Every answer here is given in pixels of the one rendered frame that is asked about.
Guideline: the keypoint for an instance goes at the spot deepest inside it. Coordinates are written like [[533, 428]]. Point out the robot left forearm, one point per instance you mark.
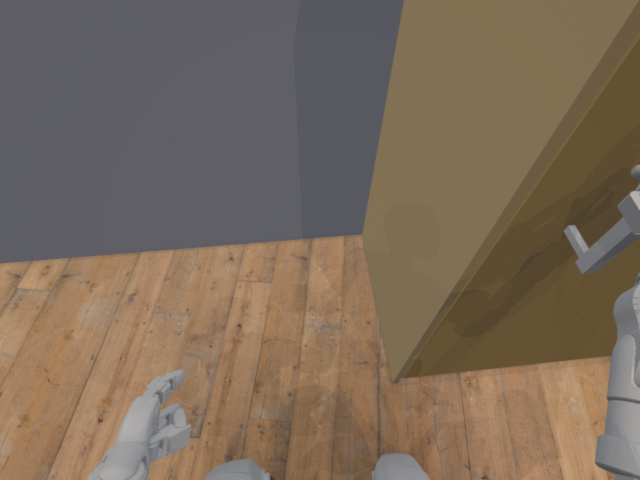
[[124, 461]]

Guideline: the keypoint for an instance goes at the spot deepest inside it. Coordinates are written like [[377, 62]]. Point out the robot thigh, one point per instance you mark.
[[398, 466], [243, 469]]

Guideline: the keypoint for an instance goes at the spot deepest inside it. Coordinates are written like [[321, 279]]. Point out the robot left thigh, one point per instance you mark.
[[243, 469]]

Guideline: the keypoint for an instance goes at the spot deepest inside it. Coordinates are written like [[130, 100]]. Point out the handle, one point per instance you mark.
[[612, 243]]

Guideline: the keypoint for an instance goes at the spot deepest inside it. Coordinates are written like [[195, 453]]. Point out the robot left hand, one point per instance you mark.
[[163, 433]]

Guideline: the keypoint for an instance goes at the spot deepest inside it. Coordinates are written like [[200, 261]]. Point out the wardrobe door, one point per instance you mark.
[[527, 302]]

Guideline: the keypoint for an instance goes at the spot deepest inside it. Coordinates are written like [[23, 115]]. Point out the robot right thigh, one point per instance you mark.
[[398, 466]]

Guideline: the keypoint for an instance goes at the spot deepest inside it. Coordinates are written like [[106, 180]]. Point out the robot right hand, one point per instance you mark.
[[630, 205]]

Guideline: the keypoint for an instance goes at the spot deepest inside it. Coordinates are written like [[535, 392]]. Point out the robot right forearm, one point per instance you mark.
[[618, 449]]

